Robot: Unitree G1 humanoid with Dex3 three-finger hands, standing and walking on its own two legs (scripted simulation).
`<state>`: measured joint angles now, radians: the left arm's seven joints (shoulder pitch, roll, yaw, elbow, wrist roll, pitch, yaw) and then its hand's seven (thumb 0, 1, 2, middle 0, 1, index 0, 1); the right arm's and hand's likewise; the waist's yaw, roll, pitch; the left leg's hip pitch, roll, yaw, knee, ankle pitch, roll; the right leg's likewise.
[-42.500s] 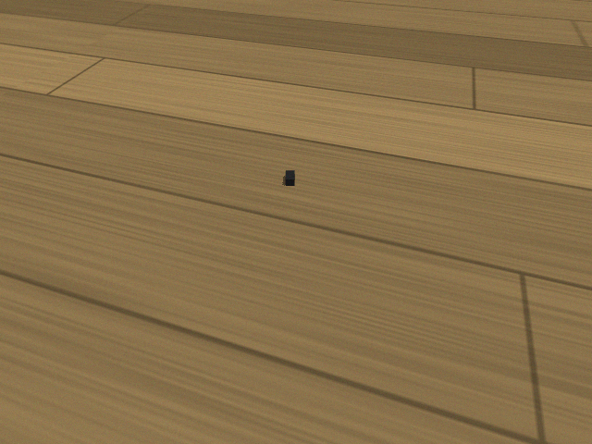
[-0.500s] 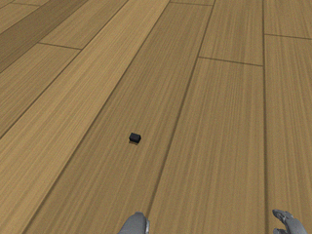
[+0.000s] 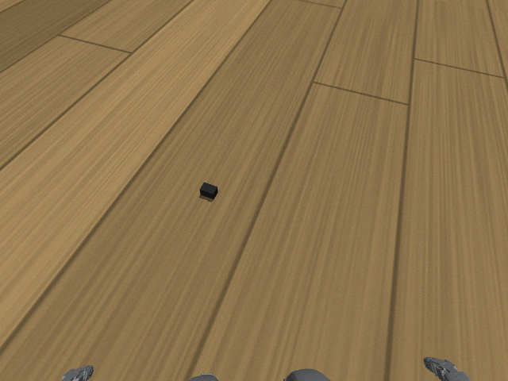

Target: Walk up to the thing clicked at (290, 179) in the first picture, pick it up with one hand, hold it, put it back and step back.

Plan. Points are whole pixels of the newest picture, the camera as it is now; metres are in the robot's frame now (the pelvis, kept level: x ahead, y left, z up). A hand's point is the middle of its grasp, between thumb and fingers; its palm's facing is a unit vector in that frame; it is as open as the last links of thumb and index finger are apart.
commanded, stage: step back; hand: left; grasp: from above
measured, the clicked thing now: (208, 190) +0.98 +0.21 -0.74
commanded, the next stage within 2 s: stand in 1.26 s
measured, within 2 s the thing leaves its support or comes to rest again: neither
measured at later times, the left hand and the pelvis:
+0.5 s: hand out of the picture -0.06 +0.26 -0.14, palm faces +0.06 -0.90 -0.43, open 7.4 cm; pelvis -0.11 -0.02 +0.00, yaw +2 degrees
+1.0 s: hand out of the picture -0.02 +0.23 -0.13, palm faces +0.08 -0.91 -0.41, open 7.4 cm; pelvis -0.06 -0.04 +0.00, yaw +3 degrees
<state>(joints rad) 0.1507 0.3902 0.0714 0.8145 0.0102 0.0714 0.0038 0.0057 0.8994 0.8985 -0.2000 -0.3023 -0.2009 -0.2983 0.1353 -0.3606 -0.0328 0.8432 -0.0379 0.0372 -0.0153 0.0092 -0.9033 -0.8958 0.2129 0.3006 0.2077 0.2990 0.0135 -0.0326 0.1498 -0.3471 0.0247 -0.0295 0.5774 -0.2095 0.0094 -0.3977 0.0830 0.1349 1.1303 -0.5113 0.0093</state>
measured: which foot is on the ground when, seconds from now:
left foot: down 0.00-0.14, up 0.16-0.44, down 0.46-0.78, up 0.80-1.00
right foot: up 0.00-0.08, down 0.10-0.50, up 0.52-0.72, down 0.74-1.00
